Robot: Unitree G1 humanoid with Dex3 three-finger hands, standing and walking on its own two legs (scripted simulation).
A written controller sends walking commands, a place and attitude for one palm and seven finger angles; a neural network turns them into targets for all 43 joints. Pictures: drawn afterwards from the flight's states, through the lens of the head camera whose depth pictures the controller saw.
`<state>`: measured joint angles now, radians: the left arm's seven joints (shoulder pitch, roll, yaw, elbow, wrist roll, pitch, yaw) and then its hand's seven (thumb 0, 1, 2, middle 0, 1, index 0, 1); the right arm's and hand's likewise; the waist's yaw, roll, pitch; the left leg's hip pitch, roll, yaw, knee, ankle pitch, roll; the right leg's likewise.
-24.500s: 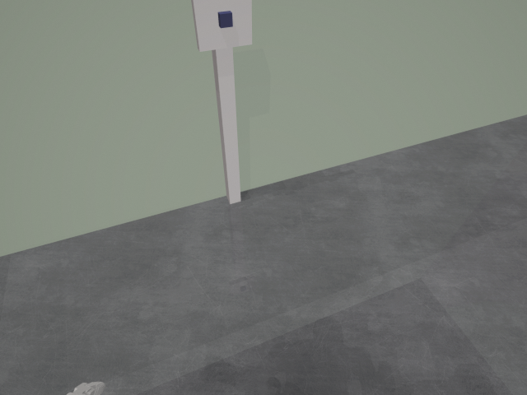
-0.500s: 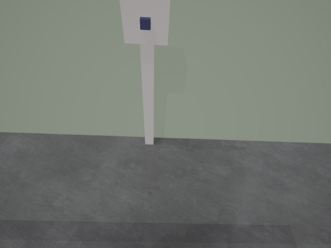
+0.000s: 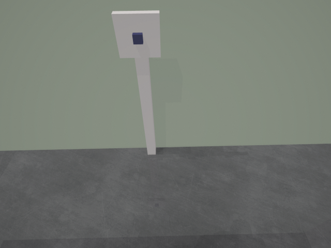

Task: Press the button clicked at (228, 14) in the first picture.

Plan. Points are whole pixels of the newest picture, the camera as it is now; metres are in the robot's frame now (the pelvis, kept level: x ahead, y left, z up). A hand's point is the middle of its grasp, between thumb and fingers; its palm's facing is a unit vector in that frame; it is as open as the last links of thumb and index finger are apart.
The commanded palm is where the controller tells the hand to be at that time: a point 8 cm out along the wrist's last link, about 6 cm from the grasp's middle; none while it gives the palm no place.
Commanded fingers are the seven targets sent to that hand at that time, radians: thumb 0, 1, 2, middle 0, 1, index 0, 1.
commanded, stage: let the arm hang, fingers relaxed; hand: left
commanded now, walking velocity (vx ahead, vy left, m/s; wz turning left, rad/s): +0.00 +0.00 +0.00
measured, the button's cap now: (137, 38) +0.84 +0.16 +0.12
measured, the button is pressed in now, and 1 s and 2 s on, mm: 0 0 0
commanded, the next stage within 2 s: stand and wait in 0.24 s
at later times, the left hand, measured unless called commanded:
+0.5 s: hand out of the picture +0.04 +0.19 -0.17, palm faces +0.02 -0.96 -0.26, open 7.4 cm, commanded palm none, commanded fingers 0.00 0.90 0.90 -0.20 -0.30 -0.20 -0.30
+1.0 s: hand out of the picture +0.10 +0.22 -0.15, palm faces +0.00 -0.94 -0.33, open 7.4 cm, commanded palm none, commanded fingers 0.00 0.90 0.90 -0.20 -0.30 -0.20 -0.30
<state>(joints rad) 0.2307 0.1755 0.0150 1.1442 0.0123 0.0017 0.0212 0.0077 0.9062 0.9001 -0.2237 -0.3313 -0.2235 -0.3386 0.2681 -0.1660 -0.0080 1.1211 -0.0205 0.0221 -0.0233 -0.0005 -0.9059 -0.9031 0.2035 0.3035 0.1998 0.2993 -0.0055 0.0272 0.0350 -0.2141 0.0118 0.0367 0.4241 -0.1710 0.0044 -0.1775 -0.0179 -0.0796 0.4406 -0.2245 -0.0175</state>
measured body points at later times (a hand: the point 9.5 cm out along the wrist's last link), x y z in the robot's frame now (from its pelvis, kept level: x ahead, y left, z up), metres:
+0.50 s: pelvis +0.01 -0.01 +0.00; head +0.03 -0.02 +0.45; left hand +0.04 +0.24 -0.15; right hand +0.02 -0.26 -0.16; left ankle +0.04 +0.12 -0.74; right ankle +0.01 -0.11 -0.74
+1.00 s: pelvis +0.03 -0.02 +0.01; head +0.04 -0.04 +0.46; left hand +0.10 +0.27 -0.12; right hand +0.09 -0.30 -0.14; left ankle +0.04 +0.12 -0.74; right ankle +0.01 -0.11 -0.74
